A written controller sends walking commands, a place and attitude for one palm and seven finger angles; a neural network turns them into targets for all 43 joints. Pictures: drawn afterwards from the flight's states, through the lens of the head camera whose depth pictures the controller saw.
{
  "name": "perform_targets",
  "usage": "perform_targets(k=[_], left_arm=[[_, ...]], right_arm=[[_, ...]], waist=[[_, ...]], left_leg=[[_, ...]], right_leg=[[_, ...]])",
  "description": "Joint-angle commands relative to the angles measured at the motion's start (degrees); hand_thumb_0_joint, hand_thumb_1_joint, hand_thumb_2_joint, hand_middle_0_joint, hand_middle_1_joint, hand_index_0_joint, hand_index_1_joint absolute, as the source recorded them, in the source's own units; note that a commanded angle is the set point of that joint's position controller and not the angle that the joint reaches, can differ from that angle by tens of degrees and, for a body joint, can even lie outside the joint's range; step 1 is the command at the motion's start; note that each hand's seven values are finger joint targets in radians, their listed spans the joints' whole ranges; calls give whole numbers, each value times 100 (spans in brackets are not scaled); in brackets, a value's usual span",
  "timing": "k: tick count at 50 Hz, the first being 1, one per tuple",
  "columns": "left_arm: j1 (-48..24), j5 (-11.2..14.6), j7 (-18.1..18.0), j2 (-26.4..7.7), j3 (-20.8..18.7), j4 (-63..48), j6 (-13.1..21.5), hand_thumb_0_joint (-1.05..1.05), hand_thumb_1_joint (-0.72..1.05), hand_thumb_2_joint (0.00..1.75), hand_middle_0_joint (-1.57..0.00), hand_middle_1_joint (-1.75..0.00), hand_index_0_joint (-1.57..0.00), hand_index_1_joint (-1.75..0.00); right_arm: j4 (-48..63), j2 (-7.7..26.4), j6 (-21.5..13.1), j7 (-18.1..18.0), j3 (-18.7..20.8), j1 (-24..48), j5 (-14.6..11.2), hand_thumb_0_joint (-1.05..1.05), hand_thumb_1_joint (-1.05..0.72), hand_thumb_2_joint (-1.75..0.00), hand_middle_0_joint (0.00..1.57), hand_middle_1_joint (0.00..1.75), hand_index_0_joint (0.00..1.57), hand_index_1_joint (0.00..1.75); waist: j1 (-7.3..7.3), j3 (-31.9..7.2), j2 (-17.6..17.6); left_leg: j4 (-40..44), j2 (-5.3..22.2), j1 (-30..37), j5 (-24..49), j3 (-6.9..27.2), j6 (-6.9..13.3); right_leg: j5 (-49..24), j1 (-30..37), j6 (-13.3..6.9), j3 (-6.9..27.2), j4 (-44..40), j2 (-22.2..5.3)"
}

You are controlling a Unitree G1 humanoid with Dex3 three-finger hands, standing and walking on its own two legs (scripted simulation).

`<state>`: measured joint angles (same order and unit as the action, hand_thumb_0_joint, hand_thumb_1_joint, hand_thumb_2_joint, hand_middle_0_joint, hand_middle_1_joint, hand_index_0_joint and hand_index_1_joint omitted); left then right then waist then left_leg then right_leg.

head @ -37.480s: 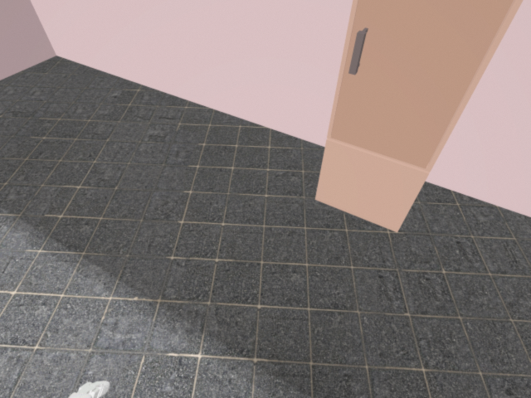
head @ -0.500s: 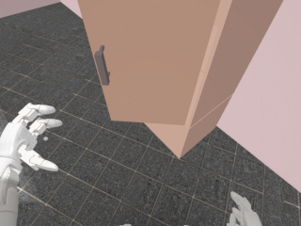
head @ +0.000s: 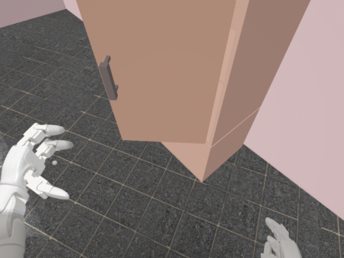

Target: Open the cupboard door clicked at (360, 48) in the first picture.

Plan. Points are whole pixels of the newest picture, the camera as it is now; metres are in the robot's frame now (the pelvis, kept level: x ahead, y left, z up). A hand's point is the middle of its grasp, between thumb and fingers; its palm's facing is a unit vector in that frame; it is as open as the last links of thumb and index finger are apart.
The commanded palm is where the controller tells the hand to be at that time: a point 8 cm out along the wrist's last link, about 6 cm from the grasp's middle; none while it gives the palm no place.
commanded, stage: move the hooked fingers beside the handle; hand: left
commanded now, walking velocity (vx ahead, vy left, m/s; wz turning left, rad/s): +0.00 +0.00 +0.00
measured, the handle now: (110, 78) +0.60 +0.23 +0.06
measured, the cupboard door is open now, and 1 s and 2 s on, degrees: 46 46 46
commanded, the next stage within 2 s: none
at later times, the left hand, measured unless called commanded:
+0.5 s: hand (65, 137) +0.36 +0.28 +0.08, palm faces +0.00 -1.00 -0.01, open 14.0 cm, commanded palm +0.33 +0.33 +0.07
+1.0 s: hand (74, 113) +0.44 +0.28 +0.08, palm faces +0.00 -1.00 +0.00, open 14.0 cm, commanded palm +0.42 +0.33 +0.07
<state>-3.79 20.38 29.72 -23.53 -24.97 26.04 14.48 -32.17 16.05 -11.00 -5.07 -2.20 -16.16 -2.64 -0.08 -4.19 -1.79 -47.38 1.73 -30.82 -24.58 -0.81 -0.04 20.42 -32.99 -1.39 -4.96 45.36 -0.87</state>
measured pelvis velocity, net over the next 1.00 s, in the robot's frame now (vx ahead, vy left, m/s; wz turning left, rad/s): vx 0.00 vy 0.02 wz -0.03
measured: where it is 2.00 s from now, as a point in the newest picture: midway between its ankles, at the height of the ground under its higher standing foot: outside the picture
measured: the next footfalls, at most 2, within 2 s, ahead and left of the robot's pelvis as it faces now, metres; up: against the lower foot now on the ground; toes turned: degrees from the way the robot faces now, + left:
none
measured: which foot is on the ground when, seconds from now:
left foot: down 0.00-1.00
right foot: down 0.00-1.00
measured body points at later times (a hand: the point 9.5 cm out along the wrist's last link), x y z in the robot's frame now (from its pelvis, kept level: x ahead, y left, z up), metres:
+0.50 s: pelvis -0.01 +0.01 +0.00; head +0.05 +0.01 +0.44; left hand +0.35 +0.33 +0.08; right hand +0.11 -0.26 -0.10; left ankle -0.01 +0.12 -0.70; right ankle +0.02 -0.11 -0.70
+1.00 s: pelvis +0.00 +0.02 -0.01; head +0.09 +0.03 +0.43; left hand +0.43 +0.34 +0.08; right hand +0.05 -0.25 -0.12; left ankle -0.01 +0.12 -0.70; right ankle +0.02 -0.11 -0.70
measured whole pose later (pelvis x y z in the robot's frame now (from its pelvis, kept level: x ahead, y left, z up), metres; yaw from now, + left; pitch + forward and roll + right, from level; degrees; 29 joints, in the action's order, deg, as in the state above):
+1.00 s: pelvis +0.00 +0.02 -0.01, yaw -2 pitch +16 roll -2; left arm -39.1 11.5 28.7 -34.3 -28.5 61.1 19.4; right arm -34.4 16.4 -2.9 -3.6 -2.5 -20.6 -1.4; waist 5.6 -4.9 -0.1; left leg -53.3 2.0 -42.8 -26.2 -2.1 1.5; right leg 20.1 -44.6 0.0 -3.5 49.1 -0.7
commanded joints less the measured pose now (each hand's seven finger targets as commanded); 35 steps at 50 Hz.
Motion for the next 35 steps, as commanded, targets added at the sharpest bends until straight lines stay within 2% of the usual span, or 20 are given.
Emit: perform_targets(k=[1, 3, 8, 9, 11, 12, 13, 14, 15, 16, 17, 18, 19, 22, 23, 26, 28, 31, 32, 35], left_arm=[[-1242, 171, 65, -1502, -485, -1057, 296, 0, -50, 30, -30, -120, -30, -120], [-1234, 147, 84, -1505, -493, -1099, 324, 0, -50, 30, -30, -120, -30, -120], [-2467, 14, -32, -1628, -373, -725, 397, 0, -50, 30, -30, -120, -30, -120], [-2593, -21, -52, -1760, -468, -558, 423, 0, -50, 30, -30, -120, -30, -120], [-2795, -82, -40, -1779, -379, -474, 454, 0, -50, 30, -30, -120, -30, -120], [-2970, -118, -30, -1755, -326, -374, 462, 0, -50, 30, -30, -120, -30, -120], [-2936, -139, -26, -1908, -459, -258, 470, 0, -50, 30, -30, -120, -30, -120], [-2872, -176, -26, -1954, -487, -175, 472, 0, -50, 30, -30, -120, -30, -120], [-3003, -186, -8, -1824, -339, -181, 481, 0, -50, 30, -30, -120, -30, -120], [-2992, -154, 14, -1906, -426, -30, 451, 0, -50, 30, -30, -120, -30, -120], [-2960, -156, 32, -1969, -493, 213, 421, 0, -50, 30, -30, -120, -30, -120], [-2980, -177, 25, -2131, -630, 315, 427, 0, -50, 30, -30, -120, -30, -120], [-3053, -166, 38, -1953, -477, 373, 407, 0, -50, 30, -30, -120, -30, -120], [-3140, -196, 26, -2234, -709, 624, 414, 0, -50, 30, -30, -120, -30, -120], [-3119, -218, 32, -2197, -670, 691, 414, 0, -50, 30, -30, -120, -30, -120], [-3473, -256, 19, -2244, -628, 760, 535, 0, -50, 30, -30, -120, -30, -120], [-3700, -299, 30, -2314, -661, 824, 631, 0, -50, 30, -30, -120, -30, -120], [-4143, -297, 62, -2128, -412, 719, 753, 0, -50, 30, -30, -120, -30, -120], [-4177, -336, 60, -2192, -457, 805, 759, 0, -50, 30, -30, -120, -30, -120], [-4676, -444, 4, -2247, -379, 1339, 713, 0, -50, 30, -30, -120, -30, -120]], right_arm=[[832, 809, -293, -77, 297, 156, -13, 0, -90, -90, 20, 30, 20, 30], [822, 787, -297, -78, 305, 153, -23, 0, -90, -90, 20, 30, 20, 30], [628, 817, -273, -146, 276, 80, -18, 0, -90, -90, 20, 30, 20, 30], [583, 834, -264, -165, 275, 45, -9, 0, -90, -90, 20, 30, 20, 30], [587, 842, -246, -163, 262, 26, -7, 0, -90, -90, 20, 30, 20, 30], [548, 826, -232, -168, 267, 3, -13, 0, -90, -90, 20, 30, 20, 30], [527, 837, -223, -163, 275, -24, -5, 0, -90, -90, 20, 30, 20, 30], [533, 843, -205, -155, 279, -57, -4, 0, -90, -90, 20, 30, 20, 30], [536, 824, -199, -146, 269, -36, -4, 0, -90, -90, 20, 30, 20, 30], [553, 851, -175, -133, 275, -109, 13, 0, -90, -90, 20, 30, 20, 30], [534, 869, -139, -125, 280, -130, 4, 0, -90, -90, 20, 30, 20, 30], [521, 896, -114, -118, 292, -156, 4, 0, -90, -90, 20, 30, 20, 30], [543, 879, -94, -96, 282, -165, 0, 0, -90, -90, 20, 30, 20, 30], [552, 919, -3, -55, 310, -278, 11, 0, -90, -90, 20, 30, 20, 30], [591, 927, 20, -38, 309, -294, 23, 0, -90, -90, 20, 30, 20, 30], [572, 953, 95, -18, 332, -402, 31, 0, -90, -90, 20, 30, 20, 30], [513, 967, 146, -11, 360, -478, 33, 0, -90, -90, 20, 30, 20, 30], [478, 964, 199, -16, 376, -579, 37, 0, -90, -90, 20, 30, 20, 30], [433, 970, 224, -21, 389, -617, 40, 0, -90, -90, 20, 30, 20, 30], [294, 1012, 306, -38, 375, -701, 39, 0, -90, -90, 20, 30, 20, 30]], waist=[[11, -1200, 11], [-1, -1338, -93], [247, -1034, -43], [237, -1081, -51], [205, -1208, -195], [245, -1354, -206], [167, -1488, -320], [161, -1575, -264], [171, -1636, -464], [158, -1647, -194], [157, -1610, -102], [124, -1605, -128], [165, -1631, -140], [92, -1634, -173], [93, -1669, -182], [178, -1642, -56], [226, -1779, -191], [316, -1955, -298], [307, -2032, -419], [462, -1716, -262]], left_leg=[[640, -216, 87, 1312, 69, 135], [642, -221, 163, 1392, 53, 135], [590, -204, 24, 973, 104, 127], [584, -201, -13, 950, 118, 124], [575, -206, 34, 1002, 123, 128], [574, -203, 99, 1083, 124, 131], [559, -209, 93, 1159, 109, 121], [567, -202, 108, 1214, 123, 121], [560, -213, 168, 1288, 109, 117], [524, -196, 114, 1378, 132, 126], [539, -185, -4, 1312, 108, 112], [550, -182, -57, 1335, 119, 104], [544, -197, -70, 1309, 89, 111], [532, -180, -121, 1485, 100, 99], [529, -188, -160, 1493, 71, 101], [493, -167, -205, 1524, 99, 116], [469, -154, -120, 1557, 97, 117], [412, -141, 75, 1813, 143, 115], [406, -125, 164, 1837, 155, 100], [413, -112, -40, 1422, 201, 114]], right_leg=[[-1023, 1161, 18, 491, -649, 102], [-1148, 1193, 31, 481, -628, 92], [-627, 781, 53, 526, -679, 101], [-569, 804, 46, 540, -669, 88], [-615, 817, 8, 526, -597, 104], [-753, 851, 20, 516, -569, 93], [-855, 955, 14, 537, -545, 78], [-918, 953, 13, 491, -506, 88], [-1027, 924, 6, 490, -477, 83], [-1142, 996, -8, 482, -440, 122], [-1110, 985, 15, 473, -447, 113], [-1142, 985, 10, 461, -428, 107], [-1144, 958, 26, 470, -434, 105], [-1326, 956, -11, 433, -353, 132], [-1350, 968, -1, 441, -342, 130], [-1356, 870, -13, 418, -303, 167], [-1391, 782, -3, 422, -277, 174], [-1532, 658, -25, 375, -196, 208], [-1502, 575, -22, 368, -191, 210], [-1088, 247, -3, 334, -241, 203]])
